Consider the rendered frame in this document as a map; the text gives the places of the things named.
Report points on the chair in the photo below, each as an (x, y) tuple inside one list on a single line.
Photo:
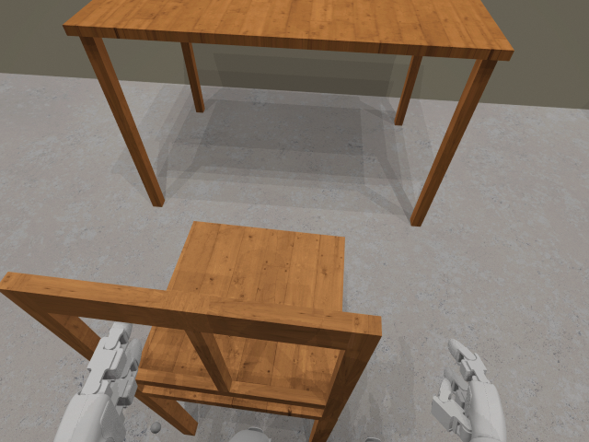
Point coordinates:
[(252, 319)]

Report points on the robot right hand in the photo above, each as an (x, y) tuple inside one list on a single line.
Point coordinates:
[(477, 408)]

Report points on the robot left hand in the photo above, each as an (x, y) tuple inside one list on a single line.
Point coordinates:
[(94, 414)]

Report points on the table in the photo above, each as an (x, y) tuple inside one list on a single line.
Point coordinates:
[(437, 28)]

